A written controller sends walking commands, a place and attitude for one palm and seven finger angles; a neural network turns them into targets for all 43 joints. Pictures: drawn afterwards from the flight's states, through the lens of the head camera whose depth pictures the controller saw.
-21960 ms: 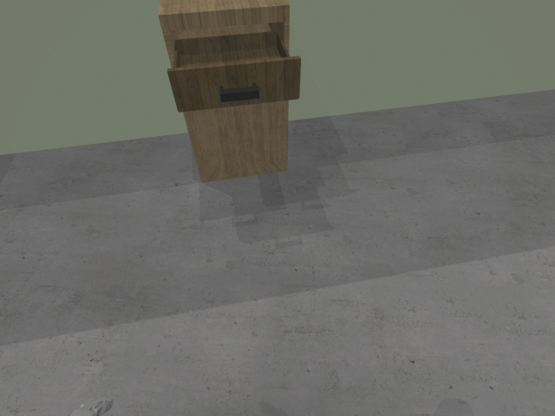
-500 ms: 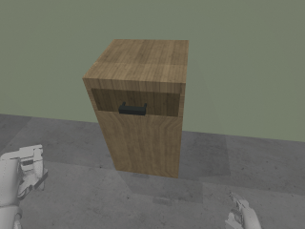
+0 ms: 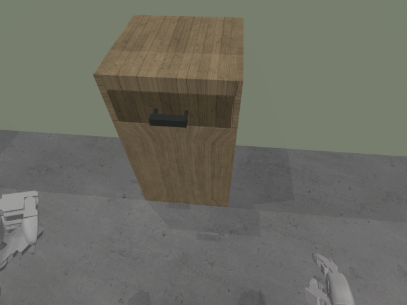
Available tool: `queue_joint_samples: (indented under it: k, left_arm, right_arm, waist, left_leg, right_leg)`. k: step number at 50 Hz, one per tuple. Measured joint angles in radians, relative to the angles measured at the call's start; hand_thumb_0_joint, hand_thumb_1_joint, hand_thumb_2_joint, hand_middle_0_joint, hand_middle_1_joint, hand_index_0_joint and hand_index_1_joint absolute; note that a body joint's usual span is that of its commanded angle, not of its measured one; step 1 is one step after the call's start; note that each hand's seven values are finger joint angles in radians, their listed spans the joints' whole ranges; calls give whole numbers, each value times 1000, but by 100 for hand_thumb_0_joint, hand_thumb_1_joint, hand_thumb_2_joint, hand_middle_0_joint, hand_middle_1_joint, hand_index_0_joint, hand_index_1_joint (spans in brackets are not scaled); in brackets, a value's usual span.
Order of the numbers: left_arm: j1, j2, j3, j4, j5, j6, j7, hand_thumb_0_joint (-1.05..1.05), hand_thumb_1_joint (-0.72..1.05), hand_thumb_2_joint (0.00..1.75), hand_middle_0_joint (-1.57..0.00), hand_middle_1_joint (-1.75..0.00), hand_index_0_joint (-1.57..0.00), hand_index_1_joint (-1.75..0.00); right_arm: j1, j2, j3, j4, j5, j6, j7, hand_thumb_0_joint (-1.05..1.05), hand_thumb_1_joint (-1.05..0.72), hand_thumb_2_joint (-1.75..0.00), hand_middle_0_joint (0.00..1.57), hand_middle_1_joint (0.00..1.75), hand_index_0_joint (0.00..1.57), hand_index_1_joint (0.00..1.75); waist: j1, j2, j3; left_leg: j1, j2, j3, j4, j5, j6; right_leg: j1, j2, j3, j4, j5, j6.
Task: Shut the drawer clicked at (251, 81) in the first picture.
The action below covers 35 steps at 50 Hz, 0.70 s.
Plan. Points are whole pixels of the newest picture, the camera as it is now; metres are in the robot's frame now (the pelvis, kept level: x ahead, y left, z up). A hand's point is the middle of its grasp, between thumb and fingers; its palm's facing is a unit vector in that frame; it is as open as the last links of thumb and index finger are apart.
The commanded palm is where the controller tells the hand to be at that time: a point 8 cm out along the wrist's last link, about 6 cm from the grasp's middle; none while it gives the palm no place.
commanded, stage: step back with the hand held close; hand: left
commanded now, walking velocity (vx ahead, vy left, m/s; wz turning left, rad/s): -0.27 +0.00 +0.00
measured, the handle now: (169, 116) +0.69 +0.17 -0.09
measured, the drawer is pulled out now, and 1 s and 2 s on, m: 0.00 0.00 0.00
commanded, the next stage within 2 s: stop stepping back and stand still in 1.18 s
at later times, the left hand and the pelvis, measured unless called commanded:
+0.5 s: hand (12, 266) +0.14 +0.25 +0.16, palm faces +0.35 -0.81 -0.46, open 3.2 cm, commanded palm +0.08 +0.29 +0.18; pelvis -0.05 +0.01 -0.01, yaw +1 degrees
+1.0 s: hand out of the picture +0.09 +0.22 +0.17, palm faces +0.27 -0.81 -0.52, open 3.2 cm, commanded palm +0.02 +0.28 +0.18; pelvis -0.10 -0.01 -0.01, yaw +2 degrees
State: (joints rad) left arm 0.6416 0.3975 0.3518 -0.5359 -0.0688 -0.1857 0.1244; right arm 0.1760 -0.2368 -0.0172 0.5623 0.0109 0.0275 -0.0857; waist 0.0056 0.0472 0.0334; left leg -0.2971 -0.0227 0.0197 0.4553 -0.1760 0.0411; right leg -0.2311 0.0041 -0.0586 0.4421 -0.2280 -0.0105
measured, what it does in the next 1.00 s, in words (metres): steps on the spot: right foot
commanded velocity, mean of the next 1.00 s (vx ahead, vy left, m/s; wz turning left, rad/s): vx -0.36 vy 0.00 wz -0.03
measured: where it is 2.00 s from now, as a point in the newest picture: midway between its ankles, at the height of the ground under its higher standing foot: outside the picture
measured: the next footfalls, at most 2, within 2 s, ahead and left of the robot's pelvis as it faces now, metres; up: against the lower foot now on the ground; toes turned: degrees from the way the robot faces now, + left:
right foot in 0.74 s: -0.10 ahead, -0.11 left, +0.00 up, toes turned +6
left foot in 1.42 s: -0.10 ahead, +0.13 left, +0.00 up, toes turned +1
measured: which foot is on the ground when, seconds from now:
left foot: down 0.00-1.00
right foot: down 0.00-0.66, up 0.68-0.72, down 0.74-1.00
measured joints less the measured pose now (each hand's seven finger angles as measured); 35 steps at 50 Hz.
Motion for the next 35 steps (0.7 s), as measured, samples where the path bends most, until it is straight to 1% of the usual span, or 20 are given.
queue_joint_samples:
  k: [8, 20, 24, 28, 30, 33, 35]
  left_arm:
    - [-1, 0, 6, -15, 14, -28, 9, 1, 89, 90, -140, -160, -140, -160]
    - [-9, -2, 25, -46, 36, -62, 17, 1, 89, 90, -141, -160, -140, -160]
    - [-19, -3, 19, -60, 35, -76, 25, 1, 89, 90, -141, -160, -140, -160]
    - [-24, 11, 21, -73, 33, -95, 32, 1, 89, 90, -141, -160, -140, -160]
    - [-27, 25, 34, -69, 40, -101, 30, 1, 89, 90, -141, -160, -140, -160]
    - [-39, 50, 55, -59, 55, -97, 18, 1, 89, 90, -141, -160, -140, -160]
    - [-28, 64, 79, -62, 53, -100, 13, 1, 89, 90, -141, -160, -140, -160]
  right_arm:
    - [-8, 12, 14, -20, -2, -22, 2, 1, -91, -90, 20, 30, 20, 30]
    - [8, 7, 14, -10, -13, -63, 2, 1, -90, -90, 21, 30, 20, 30]
    - [10, 4, 8, 10, -17, -69, 5, 1, -90, -90, 21, 30, 20, 30]
    - [9, 7, 4, 30, -18, -69, 2, 1, -90, -90, 21, 30, 20, 30]
    - [9, 14, 5, 32, -20, -69, -2, 1, -90, -90, 20, 30, 20, 30]
    - [25, 25, 4, 21, -25, -78, -5, 1, -90, -90, 20, 30, 20, 30]
    - [30, 33, 5, 21, -28, -87, 0, 1, -90, -90, 20, 30, 20, 30]
  waist:
    - [-5, -4, -1]
    - [2, -15, 14]
    - [-4, -17, 13]
    - [-16, -26, 13]
    - [-25, -38, 14]
    - [-43, -35, 1]
    - [-42, -37, -22]
  left_leg:
    - [-55, 2, -8, 26, 23, 9]
    - [-121, 14, -22, 92, 22, 12]
    - [-146, 19, -30, 124, 2, 7]
    - [-156, 21, -33, 132, 21, 11]
    - [-153, 16, -29, 117, 26, 16]
    - [-168, 5, -55, 93, 47, 21]
    - [-191, 3, -66, 80, 62, 18]
  right_leg:
    - [-44, 2, -10, 9, 30, 5]
    - [-92, 17, -17, 45, 44, 2]
    - [-102, 24, -24, 46, 51, 0]
    - [-109, 26, -25, 49, 53, 4]
    - [-120, 34, 0, 73, 33, 14]
    - [-114, 74, 58, 183, -4, 18]
    - [-83, 93, 83, 207, -58, 16]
